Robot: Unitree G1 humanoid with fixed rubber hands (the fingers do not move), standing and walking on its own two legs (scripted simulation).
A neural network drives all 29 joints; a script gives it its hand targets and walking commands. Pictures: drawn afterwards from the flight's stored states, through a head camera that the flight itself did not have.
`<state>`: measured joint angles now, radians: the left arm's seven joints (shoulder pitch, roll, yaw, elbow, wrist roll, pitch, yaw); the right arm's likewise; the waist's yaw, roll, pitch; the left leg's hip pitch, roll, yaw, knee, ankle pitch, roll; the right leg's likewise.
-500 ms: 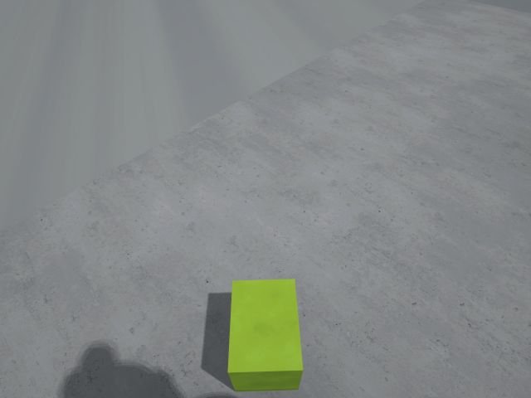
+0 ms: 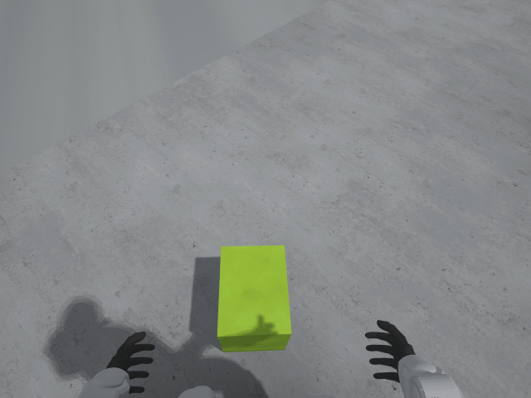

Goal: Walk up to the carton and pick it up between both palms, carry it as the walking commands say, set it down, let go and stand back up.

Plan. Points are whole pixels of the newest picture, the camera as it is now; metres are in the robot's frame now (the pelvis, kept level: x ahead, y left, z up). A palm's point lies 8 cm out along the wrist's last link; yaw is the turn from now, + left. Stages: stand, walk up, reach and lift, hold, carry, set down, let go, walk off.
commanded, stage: reach and lift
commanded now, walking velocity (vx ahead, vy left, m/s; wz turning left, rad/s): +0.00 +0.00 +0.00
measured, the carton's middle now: (253, 299) +0.46 +0.02 -0.64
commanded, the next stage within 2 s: none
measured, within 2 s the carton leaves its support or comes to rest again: neither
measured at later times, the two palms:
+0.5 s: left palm (134, 342) +0.23 +0.23 -0.15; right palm (375, 338) +0.23 -0.20 -0.15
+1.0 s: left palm (159, 279) +0.36 +0.22 -0.20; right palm (345, 277) +0.36 -0.18 -0.20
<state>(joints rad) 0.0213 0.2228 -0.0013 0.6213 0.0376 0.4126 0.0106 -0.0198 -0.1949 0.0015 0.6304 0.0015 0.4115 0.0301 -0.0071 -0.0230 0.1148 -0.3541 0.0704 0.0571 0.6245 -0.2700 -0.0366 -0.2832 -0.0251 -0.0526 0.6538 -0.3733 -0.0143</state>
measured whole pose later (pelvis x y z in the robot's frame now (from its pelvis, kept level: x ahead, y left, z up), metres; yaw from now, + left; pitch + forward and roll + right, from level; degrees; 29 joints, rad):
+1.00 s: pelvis -0.04 +0.02 -0.07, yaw -3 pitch +35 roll +0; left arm -0.68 0.22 0.24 0.75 -0.01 0.07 0.04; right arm -0.77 -0.19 -0.06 0.85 0.00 0.07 -0.07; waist -0.01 -0.02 0.02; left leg -1.29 0.07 0.05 0.97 -0.28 -0.02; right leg -1.25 -0.02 0.01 1.03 -0.38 0.01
